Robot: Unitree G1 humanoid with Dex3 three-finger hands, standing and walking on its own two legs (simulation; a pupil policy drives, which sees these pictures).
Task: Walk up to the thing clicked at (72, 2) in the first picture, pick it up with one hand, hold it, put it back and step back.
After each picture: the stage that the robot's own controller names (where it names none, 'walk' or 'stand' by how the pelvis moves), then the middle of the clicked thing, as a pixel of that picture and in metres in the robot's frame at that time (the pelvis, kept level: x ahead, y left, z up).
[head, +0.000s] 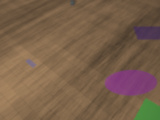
stand; (72, 1) +2.36 +0.20 -0.72
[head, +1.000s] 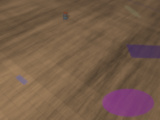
walk; (65, 15) +2.23 +0.24 -0.70
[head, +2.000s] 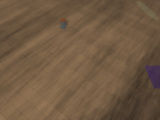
walk; (63, 23) +1.56 +0.19 -0.71
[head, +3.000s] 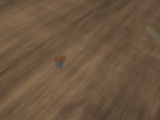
walk; (58, 62) +1.02 +0.21 -0.71
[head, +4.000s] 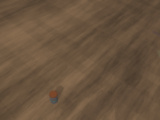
walk; (53, 97) +0.65 +0.22 -0.71
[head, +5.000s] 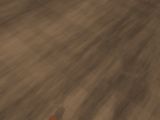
stand; out of the picture +0.43 +0.20 -0.71
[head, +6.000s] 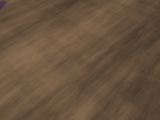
stand; out of the picture +0.35 +0.18 -0.72
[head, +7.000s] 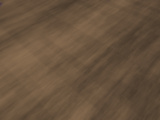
stand; out of the picture +0.33 +0.20 -0.72
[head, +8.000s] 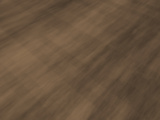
stand; out of the picture +0.35 +0.20 -0.73
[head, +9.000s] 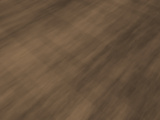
stand; out of the picture +0.34 +0.20 -0.73
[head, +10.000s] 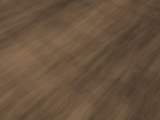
stand; out of the picture +0.33 +0.20 -0.73
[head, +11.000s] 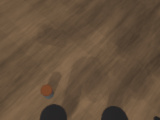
go down; (47, 92) +0.38 +0.20 -0.51
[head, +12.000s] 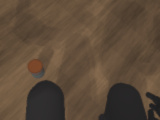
go down; (36, 69) +0.42 +0.23 -0.32
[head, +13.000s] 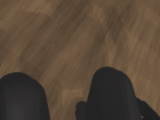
close in; out of the picture +0.40 +0.27 -0.23
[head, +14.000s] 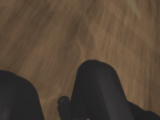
close; out of the picture +0.39 +0.28 -0.22
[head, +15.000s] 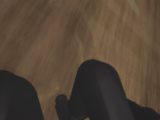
lift; out of the picture +0.38 +0.28 -0.22
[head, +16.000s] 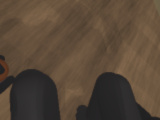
lift; out of the picture +0.31 +0.27 -0.14
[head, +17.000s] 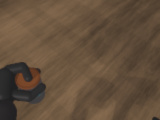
lift; (31, 86) +0.32 +0.18 +0.03
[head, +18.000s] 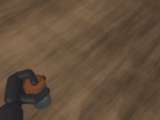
hold; (38, 92) +0.31 +0.17 +0.00
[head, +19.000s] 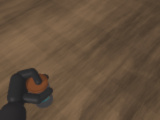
hold; (40, 91) +0.32 +0.17 +0.00
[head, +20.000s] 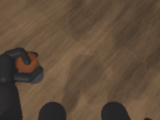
crouch; (31, 69) +0.38 +0.19 -0.08
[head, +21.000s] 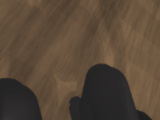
lower; out of the picture +0.40 +0.27 -0.21
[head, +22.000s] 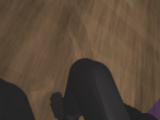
lower; out of the picture +0.41 +0.29 -0.23
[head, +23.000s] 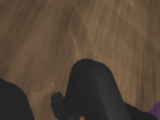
lower; out of the picture +0.41 +0.30 -0.22
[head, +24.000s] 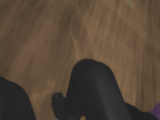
lower; out of the picture +0.41 +0.30 -0.22
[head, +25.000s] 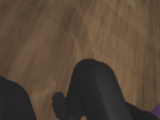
loosen; out of the picture +0.40 +0.30 -0.22
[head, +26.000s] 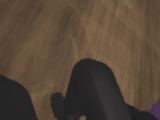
withdraw; out of the picture +0.39 +0.28 -0.23
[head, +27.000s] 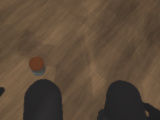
walk; (37, 66) +0.43 +0.22 -0.33
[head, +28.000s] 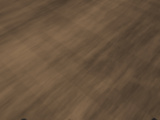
stand; out of the picture +0.35 +0.17 -0.66
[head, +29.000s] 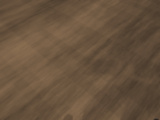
stand; out of the picture +0.37 +0.18 -0.66
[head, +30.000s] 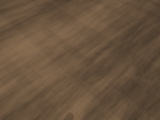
stand; out of the picture +0.38 +0.17 -0.69
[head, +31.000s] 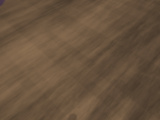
walk; out of the picture +0.39 +0.17 -0.72
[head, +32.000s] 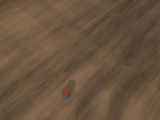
walk; (66, 93) +0.54 +0.12 -0.70
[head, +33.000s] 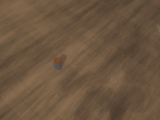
walk; (58, 63) +0.84 +0.20 -0.71
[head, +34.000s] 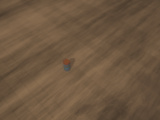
stand; (66, 65) +0.99 +0.20 -0.71
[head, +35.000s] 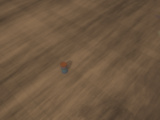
stand; (64, 67) +1.00 +0.23 -0.73
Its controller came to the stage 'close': yes
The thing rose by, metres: 0.70
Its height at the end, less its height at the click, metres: +0.00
